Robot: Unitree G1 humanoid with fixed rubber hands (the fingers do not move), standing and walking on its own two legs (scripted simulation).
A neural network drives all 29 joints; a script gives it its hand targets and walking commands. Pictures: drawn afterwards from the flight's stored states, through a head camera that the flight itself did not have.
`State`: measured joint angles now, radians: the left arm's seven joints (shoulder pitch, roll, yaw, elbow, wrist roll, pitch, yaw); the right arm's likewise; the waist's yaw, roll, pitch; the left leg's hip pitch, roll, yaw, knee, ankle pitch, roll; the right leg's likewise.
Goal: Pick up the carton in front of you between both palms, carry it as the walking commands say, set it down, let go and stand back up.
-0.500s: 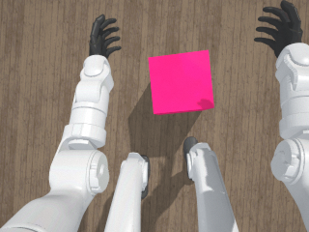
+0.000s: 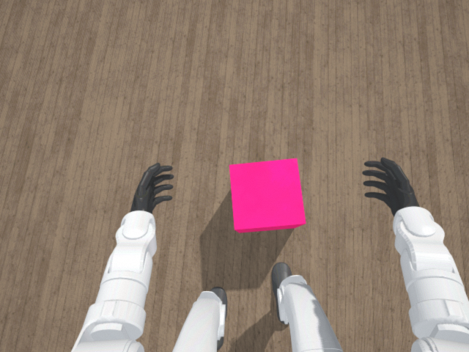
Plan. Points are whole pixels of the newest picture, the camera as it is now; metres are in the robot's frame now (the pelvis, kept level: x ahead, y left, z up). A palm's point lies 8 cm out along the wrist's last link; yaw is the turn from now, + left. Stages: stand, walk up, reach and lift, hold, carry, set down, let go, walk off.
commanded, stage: let go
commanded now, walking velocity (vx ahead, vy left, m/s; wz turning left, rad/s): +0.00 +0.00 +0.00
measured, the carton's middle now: (265, 199) +0.43 -0.05 -0.59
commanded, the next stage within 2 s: stand in 0.88 s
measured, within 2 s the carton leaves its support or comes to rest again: neither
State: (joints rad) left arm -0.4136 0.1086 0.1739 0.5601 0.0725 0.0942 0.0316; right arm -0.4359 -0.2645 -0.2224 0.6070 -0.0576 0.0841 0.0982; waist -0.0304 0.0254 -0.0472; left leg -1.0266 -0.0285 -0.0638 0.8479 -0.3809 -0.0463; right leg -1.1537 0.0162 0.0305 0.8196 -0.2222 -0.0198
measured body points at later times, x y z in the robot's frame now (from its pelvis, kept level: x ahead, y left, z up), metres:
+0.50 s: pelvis +0.04 +0.03 +0.06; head +0.09 +0.03 +0.51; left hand +0.23 +0.26 -0.02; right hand +0.21 -0.21 -0.02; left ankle -0.01 +0.15 -0.68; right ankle +0.07 -0.10 -0.68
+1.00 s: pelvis +0.05 +0.02 +0.05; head +0.06 +0.02 +0.50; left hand +0.21 +0.28 -0.03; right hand +0.21 -0.25 -0.03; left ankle -0.01 +0.15 -0.68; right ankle +0.07 -0.10 -0.68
